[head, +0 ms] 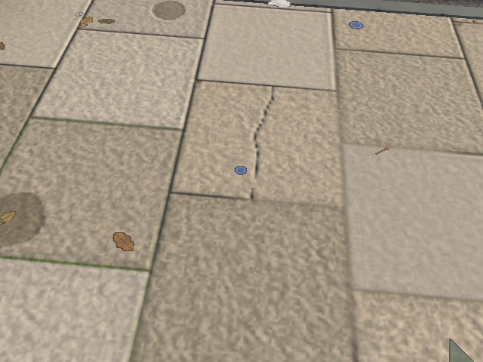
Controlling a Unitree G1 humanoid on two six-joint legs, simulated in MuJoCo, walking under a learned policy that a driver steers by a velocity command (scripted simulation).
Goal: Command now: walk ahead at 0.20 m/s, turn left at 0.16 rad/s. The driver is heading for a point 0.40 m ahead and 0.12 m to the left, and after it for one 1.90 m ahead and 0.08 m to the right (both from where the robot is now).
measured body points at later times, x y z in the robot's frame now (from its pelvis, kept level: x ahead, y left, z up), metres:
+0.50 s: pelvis +0.08 -0.04 -0.01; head +0.11 -0.04 +0.44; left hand +0.09 +0.24 -0.13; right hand +0.23 -0.27 -0.15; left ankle +0.03 +0.08 -0.68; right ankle +0.16 -0.10 -0.75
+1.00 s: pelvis +0.04 +0.00 +0.00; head +0.06 +0.03 +0.45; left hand +0.00 +0.29 -0.13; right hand +0.27 -0.19 -0.11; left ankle +0.01 +0.06 -0.75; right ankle +0.12 -0.13 -0.68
